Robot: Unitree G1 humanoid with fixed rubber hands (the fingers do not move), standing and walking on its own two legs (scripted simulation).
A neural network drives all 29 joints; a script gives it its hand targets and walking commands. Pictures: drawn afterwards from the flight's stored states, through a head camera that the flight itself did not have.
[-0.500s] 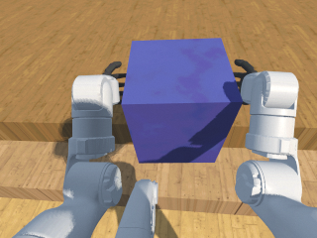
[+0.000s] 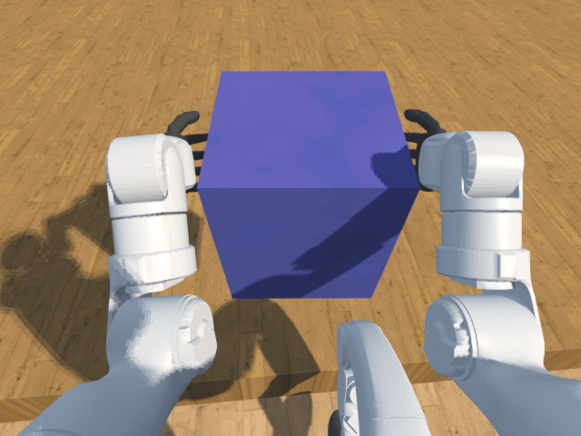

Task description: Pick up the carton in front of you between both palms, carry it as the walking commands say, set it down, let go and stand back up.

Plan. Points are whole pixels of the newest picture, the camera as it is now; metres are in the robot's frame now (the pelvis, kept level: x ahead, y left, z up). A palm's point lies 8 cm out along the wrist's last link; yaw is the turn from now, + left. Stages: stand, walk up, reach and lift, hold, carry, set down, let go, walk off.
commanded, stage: carry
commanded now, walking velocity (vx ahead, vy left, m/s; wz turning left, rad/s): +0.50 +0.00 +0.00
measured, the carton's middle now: (302, 194) +0.40 -0.01 +0.14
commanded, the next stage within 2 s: none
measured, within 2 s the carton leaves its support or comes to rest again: neither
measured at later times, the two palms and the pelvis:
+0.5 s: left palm out of the picture +0.69 +0.17 +0.41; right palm out of the picture +0.71 -0.13 +0.39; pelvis +0.32 +0.01 +0.18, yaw +1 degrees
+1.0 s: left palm out of the picture +1.02 +0.18 +0.55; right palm out of the picture +1.02 -0.12 +0.56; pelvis +0.65 +0.02 +0.34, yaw +0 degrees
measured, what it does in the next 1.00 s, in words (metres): climbs: right foot 0.18 m higher, then left foot 0.18 m higher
